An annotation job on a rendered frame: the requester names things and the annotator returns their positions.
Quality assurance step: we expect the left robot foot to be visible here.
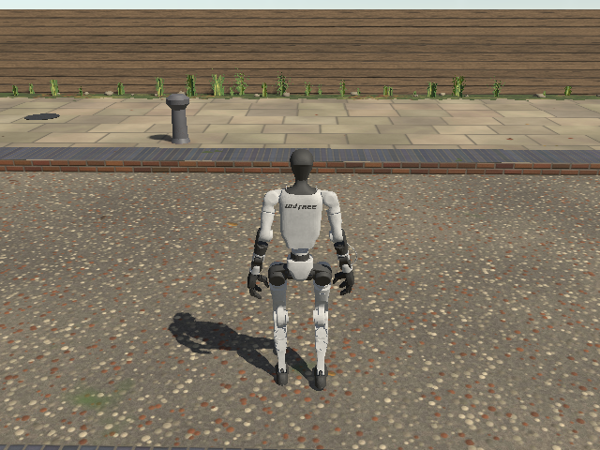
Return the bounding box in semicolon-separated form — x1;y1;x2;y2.
276;362;289;386

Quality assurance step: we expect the left robot forearm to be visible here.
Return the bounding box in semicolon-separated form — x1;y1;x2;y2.
249;228;268;276

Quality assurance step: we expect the robot right hand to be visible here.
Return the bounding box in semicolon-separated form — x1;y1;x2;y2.
333;270;354;295

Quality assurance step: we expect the robot left hand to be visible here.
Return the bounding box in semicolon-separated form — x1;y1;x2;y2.
247;272;269;299

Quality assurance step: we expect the right robot forearm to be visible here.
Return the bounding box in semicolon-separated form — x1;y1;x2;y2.
334;229;353;273

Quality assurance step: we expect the robot left upper arm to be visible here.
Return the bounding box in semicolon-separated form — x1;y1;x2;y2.
259;189;282;242

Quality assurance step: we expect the left robot shin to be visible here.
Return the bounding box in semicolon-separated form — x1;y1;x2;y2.
273;310;287;373

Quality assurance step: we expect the robot right upper arm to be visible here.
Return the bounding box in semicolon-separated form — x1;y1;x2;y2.
321;190;343;243

